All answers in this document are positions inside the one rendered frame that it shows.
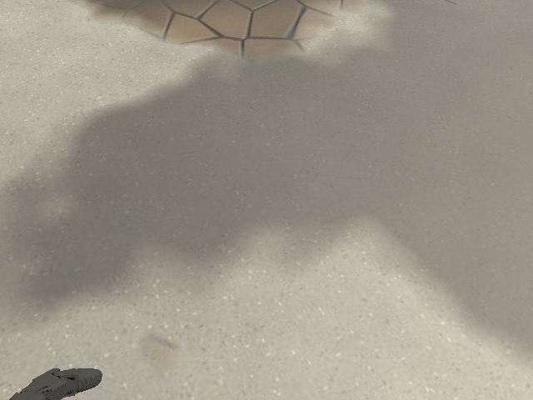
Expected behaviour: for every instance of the robot left hand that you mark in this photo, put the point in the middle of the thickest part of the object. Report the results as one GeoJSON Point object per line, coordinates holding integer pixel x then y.
{"type": "Point", "coordinates": [56, 385]}

